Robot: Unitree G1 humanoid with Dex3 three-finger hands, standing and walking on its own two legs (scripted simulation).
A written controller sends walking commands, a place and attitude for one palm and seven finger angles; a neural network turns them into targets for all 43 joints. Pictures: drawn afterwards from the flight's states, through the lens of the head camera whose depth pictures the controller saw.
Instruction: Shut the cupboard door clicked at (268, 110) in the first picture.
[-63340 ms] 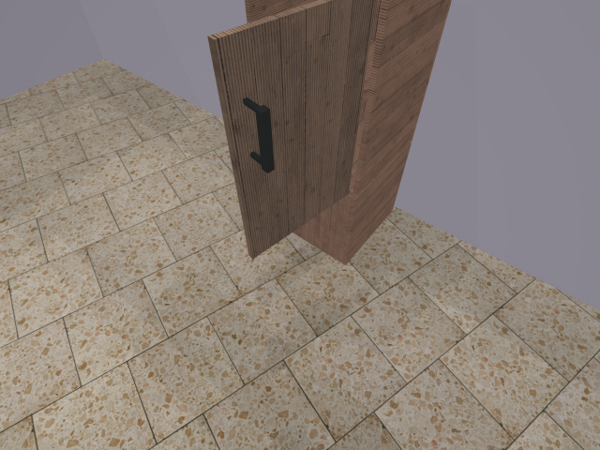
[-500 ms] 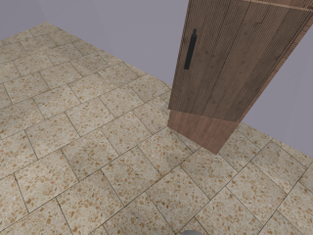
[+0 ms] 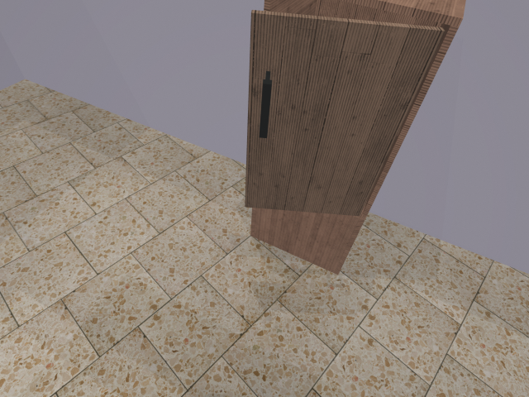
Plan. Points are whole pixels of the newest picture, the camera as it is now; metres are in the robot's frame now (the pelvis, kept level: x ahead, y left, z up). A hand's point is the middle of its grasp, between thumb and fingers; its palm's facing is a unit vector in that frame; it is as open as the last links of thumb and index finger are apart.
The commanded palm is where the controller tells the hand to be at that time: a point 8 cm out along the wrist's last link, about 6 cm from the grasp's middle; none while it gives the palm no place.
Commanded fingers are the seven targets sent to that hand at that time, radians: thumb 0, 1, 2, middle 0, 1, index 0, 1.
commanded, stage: take the last steps up to it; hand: left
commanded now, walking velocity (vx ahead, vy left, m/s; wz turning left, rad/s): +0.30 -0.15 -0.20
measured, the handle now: (265, 105) +0.71 +0.04 +0.07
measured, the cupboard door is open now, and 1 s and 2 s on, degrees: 23 23 23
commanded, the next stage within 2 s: come to a stop and stand still in 0.58 s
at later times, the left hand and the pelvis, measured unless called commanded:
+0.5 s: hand (226, 331) +0.28 +0.08 -0.18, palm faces -0.15 -0.97 -0.20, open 7.3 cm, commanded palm none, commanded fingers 0.00 0.90 0.90 -0.20 -0.30 -0.20 -0.30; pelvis +0.15 -0.09 -0.02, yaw -7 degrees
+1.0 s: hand (257, 334) +0.28 +0.02 -0.18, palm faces -0.02 -0.99 -0.17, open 7.3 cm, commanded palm none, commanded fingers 0.00 0.90 0.90 -0.20 -0.30 -0.20 -0.30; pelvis +0.26 -0.14 +0.00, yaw -5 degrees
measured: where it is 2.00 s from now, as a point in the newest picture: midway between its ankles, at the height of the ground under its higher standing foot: outside the picture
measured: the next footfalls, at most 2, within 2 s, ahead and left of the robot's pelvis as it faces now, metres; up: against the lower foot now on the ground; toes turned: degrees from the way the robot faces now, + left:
left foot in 0.02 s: +0.06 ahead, +0.11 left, +0.00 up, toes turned +6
right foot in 0.46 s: +0.25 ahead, -0.21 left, +0.00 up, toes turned -8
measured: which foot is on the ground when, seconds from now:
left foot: up 0.00-0.00, down 0.02-0.46, up 0.48-0.82, down 0.84-1.00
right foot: down 0.00-0.00, up 0.02-0.44, down 0.46-1.00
